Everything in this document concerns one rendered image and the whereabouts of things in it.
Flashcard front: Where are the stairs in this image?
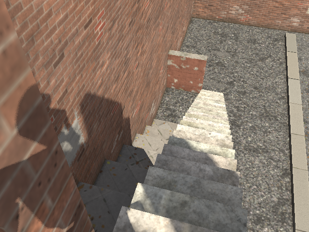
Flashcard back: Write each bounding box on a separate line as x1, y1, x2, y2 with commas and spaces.
113, 89, 248, 232

